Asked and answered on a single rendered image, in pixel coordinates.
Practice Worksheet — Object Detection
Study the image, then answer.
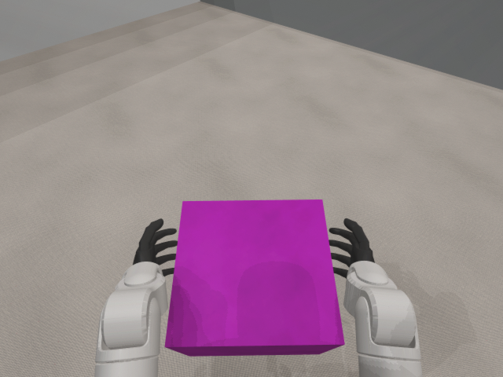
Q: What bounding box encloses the left robot forearm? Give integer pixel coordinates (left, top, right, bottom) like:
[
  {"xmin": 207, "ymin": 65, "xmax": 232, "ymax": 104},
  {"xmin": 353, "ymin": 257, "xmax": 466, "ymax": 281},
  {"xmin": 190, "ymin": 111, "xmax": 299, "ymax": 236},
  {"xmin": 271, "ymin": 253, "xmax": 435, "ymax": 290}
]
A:
[{"xmin": 94, "ymin": 262, "xmax": 168, "ymax": 377}]

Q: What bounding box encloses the robot left hand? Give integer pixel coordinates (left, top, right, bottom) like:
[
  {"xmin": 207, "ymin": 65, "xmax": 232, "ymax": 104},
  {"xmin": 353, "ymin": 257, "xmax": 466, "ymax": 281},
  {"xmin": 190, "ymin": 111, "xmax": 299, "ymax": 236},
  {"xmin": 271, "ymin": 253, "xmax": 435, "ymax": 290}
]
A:
[{"xmin": 133, "ymin": 218, "xmax": 178, "ymax": 276}]

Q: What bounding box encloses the robot right hand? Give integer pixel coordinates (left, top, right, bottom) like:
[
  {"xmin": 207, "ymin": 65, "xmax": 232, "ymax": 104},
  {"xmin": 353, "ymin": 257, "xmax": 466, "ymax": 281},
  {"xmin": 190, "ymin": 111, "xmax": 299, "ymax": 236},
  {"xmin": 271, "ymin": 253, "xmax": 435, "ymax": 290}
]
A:
[{"xmin": 329, "ymin": 218, "xmax": 375, "ymax": 278}]

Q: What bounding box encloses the right robot forearm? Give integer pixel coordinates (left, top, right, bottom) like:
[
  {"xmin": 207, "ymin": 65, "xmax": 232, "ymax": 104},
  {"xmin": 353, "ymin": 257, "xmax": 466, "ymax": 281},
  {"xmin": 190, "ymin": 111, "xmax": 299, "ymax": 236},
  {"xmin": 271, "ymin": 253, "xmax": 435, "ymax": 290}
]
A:
[{"xmin": 343, "ymin": 261, "xmax": 423, "ymax": 377}]

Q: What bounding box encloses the carton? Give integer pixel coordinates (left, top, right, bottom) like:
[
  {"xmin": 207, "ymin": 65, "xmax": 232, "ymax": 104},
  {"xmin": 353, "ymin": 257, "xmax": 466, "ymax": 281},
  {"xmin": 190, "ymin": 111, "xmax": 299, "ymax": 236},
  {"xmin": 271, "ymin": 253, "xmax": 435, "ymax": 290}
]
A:
[{"xmin": 165, "ymin": 199, "xmax": 345, "ymax": 357}]

